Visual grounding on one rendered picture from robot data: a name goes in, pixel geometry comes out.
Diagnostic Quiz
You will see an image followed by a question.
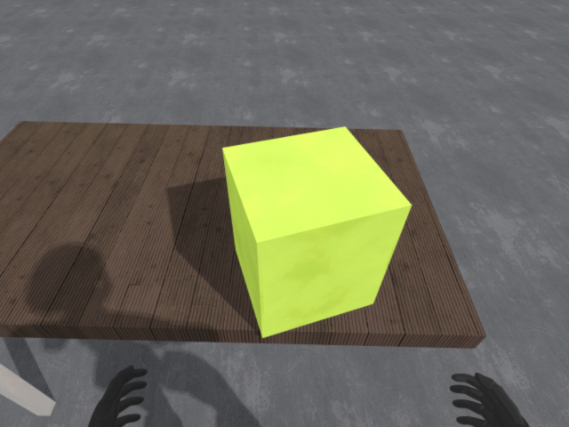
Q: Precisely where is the right robot hand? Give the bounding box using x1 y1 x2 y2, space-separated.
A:
450 373 530 427

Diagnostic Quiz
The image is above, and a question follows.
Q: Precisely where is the table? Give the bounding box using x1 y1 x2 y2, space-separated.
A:
0 121 486 416

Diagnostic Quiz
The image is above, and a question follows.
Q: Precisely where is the carton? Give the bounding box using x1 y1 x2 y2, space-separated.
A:
222 126 412 338

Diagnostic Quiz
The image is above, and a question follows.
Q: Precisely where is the left robot hand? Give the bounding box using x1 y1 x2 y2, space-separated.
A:
88 365 148 427

